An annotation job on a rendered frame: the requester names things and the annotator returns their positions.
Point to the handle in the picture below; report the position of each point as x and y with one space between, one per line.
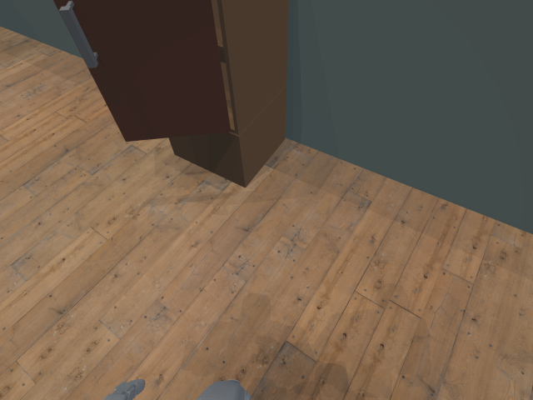
78 35

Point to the cupboard door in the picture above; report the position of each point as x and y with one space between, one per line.
159 68

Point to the robot left hand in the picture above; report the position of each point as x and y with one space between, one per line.
127 390

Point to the left robot thigh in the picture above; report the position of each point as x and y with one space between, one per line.
225 390

